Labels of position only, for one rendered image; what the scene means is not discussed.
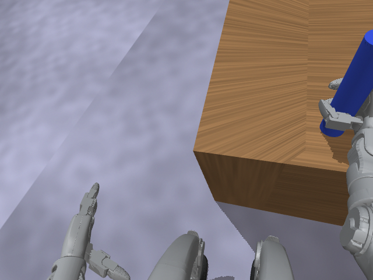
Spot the left robot arm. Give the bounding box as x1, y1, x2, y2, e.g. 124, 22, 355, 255
47, 256, 86, 280

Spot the right robot hand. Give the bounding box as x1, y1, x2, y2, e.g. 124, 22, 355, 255
318, 78, 373, 134

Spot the right robot arm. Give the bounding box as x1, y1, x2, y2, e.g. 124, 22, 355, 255
339, 128, 373, 280

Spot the left robot hand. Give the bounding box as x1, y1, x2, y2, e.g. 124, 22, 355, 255
61, 183, 131, 280

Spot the can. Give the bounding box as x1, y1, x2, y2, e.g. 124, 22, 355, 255
320, 29, 373, 137

